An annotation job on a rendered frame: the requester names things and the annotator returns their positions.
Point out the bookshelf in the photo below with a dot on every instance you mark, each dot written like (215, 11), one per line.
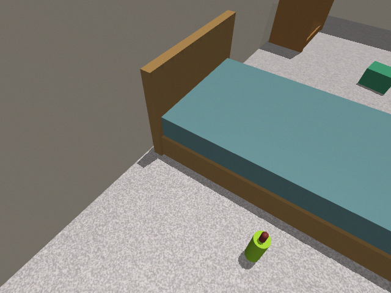
(298, 21)

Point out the bed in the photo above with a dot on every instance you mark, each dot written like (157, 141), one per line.
(318, 162)

